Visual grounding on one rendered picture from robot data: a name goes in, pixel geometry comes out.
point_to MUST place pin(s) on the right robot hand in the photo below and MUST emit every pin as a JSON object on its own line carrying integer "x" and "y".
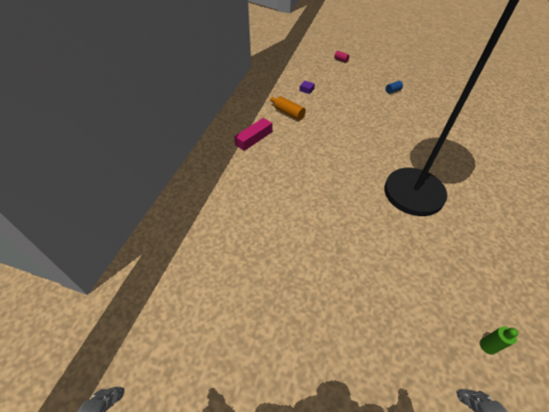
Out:
{"x": 478, "y": 401}

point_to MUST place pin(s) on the left robot hand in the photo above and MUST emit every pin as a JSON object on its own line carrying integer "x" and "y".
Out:
{"x": 102, "y": 400}

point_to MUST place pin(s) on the floor lamp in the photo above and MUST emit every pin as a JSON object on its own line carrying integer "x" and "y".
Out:
{"x": 418, "y": 192}

